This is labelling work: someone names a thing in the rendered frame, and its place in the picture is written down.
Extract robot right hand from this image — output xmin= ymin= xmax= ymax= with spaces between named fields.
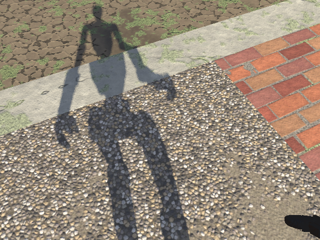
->
xmin=284 ymin=215 xmax=320 ymax=239

